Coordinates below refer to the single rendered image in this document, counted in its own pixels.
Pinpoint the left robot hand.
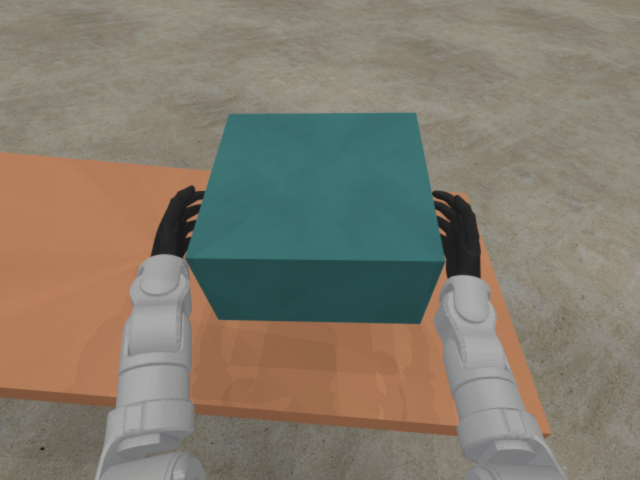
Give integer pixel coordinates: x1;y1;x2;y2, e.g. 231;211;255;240
151;186;205;259

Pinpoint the table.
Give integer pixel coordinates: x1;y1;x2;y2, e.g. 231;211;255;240
0;152;552;439

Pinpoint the carton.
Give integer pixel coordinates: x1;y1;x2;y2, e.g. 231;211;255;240
185;113;446;324

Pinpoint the left robot upper arm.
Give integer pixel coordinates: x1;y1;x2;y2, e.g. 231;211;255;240
100;451;205;480

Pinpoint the robot right forearm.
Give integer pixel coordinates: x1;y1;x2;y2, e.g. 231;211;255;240
434;275;568;480

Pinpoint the right robot hand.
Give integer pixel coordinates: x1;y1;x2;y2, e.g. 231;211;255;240
432;191;481;279

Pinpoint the robot left forearm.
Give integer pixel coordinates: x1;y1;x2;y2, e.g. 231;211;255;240
95;254;195;480

